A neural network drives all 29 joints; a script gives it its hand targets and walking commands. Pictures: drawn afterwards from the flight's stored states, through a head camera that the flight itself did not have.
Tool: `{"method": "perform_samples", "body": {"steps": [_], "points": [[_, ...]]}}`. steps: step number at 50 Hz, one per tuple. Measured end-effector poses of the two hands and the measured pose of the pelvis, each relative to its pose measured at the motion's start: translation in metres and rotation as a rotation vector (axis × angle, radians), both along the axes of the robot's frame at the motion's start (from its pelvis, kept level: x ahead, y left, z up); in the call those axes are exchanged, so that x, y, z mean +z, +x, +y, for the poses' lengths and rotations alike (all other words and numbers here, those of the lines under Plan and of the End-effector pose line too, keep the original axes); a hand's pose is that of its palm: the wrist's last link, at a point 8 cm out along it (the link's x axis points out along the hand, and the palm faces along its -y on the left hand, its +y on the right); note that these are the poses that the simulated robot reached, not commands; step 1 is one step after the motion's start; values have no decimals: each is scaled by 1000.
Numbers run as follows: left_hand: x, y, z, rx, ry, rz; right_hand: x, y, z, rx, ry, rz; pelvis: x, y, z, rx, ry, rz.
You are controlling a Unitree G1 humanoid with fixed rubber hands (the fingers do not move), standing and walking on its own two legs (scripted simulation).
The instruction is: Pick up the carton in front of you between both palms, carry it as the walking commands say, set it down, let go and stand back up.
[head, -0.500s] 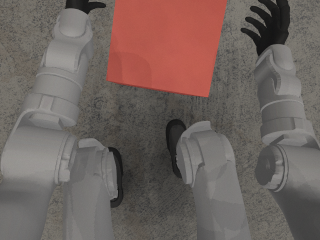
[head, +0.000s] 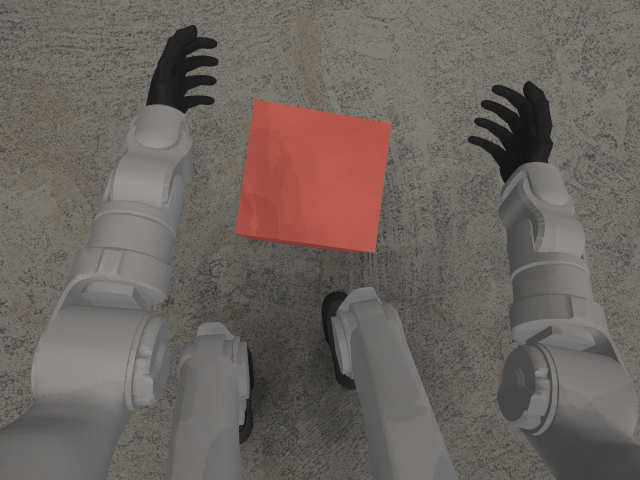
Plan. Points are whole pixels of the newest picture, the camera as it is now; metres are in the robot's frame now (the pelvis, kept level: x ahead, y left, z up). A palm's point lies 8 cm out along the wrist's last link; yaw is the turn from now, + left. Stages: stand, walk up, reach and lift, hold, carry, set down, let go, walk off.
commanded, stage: set down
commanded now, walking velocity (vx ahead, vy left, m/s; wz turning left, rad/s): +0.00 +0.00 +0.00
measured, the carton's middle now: (309, 190) +0.47 -0.09 -0.39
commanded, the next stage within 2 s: let go in 0.32 s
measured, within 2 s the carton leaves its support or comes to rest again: neither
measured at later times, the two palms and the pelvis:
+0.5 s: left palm (91, 68) +0.51 +0.09 +0.03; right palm (628, 138) +0.41 -0.30 +0.03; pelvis +0.03 -0.01 +0.13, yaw +0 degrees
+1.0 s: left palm out of the picture +0.36 +0.17 +0.14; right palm out of the picture +0.28 -0.27 +0.17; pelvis +0.10 -0.02 +0.24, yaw -2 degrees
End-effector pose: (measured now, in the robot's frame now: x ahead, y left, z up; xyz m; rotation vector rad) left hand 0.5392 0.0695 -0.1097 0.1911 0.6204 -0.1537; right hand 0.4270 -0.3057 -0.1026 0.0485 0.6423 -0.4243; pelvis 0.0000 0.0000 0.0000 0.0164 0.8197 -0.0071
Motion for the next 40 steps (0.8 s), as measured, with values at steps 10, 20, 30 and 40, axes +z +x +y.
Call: {"method": "perform_samples", "body": {"steps": [10,20,30,40], "points": [[68,2,1,2,1,5,66,-2,-3,9,16,-8,57,14,0,-12,4,-6],[122,-4,8,15,8,17,117,-4,0,40,9,0,107,24,-5,-12,9,-40],[162,-71,35,137,73,65,160,-43,13,223,-31,109,162,46,-16,-11,16,-146],[214,-131,61,172,86,87,218,-94,14,330,-55,168,207,74,-27,-16,5,-344]]}}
